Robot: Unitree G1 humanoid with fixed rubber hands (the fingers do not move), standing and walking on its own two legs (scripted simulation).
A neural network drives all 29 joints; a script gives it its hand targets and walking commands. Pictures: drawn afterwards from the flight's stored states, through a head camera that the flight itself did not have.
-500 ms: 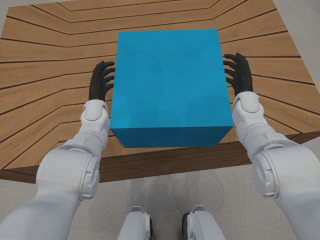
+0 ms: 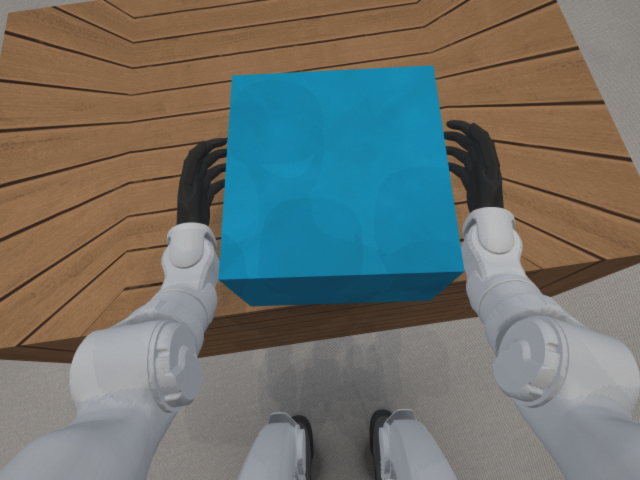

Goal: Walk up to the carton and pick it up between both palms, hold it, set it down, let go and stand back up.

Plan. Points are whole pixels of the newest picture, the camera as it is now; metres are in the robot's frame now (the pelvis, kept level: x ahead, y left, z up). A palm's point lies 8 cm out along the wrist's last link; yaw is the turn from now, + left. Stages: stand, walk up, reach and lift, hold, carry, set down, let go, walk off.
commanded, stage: reach and lift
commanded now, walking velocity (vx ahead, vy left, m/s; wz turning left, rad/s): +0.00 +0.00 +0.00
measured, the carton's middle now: (336, 193) +0.49 +0.00 -0.07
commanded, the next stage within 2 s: none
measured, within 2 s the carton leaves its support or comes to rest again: leaves its support in 1.38 s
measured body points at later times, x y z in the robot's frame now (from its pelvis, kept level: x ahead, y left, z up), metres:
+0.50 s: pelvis +0.01 +0.01 +0.01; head +0.21 +0.00 +0.41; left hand +0.47 +0.18 -0.03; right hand +0.47 -0.18 -0.02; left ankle +0.02 +0.11 -0.66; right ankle +0.03 -0.11 -0.66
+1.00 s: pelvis +0.00 +0.00 +0.00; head +0.19 +0.01 +0.41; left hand +0.45 +0.18 -0.03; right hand +0.46 -0.17 -0.02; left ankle +0.02 +0.11 -0.66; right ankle +0.03 -0.11 -0.66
